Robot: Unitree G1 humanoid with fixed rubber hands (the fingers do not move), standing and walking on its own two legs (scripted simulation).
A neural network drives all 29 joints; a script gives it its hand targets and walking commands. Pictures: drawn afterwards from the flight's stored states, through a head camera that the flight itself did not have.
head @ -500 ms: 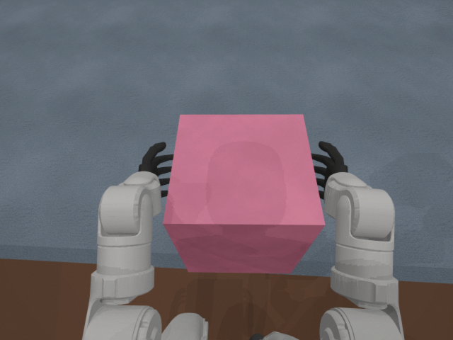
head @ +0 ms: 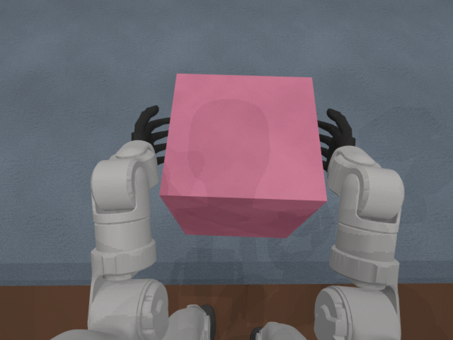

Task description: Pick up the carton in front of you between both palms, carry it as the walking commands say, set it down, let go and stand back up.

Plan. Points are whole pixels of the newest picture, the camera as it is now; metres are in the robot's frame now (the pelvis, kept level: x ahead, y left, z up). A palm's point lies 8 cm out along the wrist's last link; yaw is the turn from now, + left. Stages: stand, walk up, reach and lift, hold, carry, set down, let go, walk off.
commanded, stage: carry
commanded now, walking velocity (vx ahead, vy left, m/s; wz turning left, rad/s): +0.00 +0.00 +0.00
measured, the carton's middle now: (239, 167) +0.39 +0.00 +0.01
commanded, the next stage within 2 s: none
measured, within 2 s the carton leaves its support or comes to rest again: neither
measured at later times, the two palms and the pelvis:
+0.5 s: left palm (158, 116) +0.43 +0.13 +0.10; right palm (349, 117) +0.43 -0.17 +0.11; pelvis +0.07 -0.02 +0.00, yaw +0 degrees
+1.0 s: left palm (160, 125) +0.40 +0.12 +0.12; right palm (361, 124) +0.41 -0.18 +0.12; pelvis +0.06 -0.03 +0.00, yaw +0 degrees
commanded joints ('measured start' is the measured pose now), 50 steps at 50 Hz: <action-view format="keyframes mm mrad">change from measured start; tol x32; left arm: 1 -672 -975 -777 -101 -428 -27 -217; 50 -780 -1038 -687 97 -453 -22 -239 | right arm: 1 -688 999 795 -89 423 -2 225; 50 -740 1057 674 153 430 8 255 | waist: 1 26 -120 -783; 50 0 -12 -653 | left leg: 1 202 33 -30 46 354 21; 9 711 210 -161 82 1261 140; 11 549 153 -98 104 1063 103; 14 -101 -41 47 72 -78 -10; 16 -207 -59 29 25 -123 -44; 19 113 -31 4 -111 170 -14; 23 731 297 -298 14 1388 220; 31 288 84 -105 6 322 25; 50 315 131 -145 -34 371 37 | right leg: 1 423 -170 119 81 1092 -89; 9 -55 -9 -7 -130 116 15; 14 715 -188 125 -7 1413 -86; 16 797 -219 161 30 1408 -136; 20 353 -134 36 66 993 -53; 24 -150 -14 75 94 -249 6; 31 305 -184 107 6 860 -62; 50 195 -139 92 -54 436 -46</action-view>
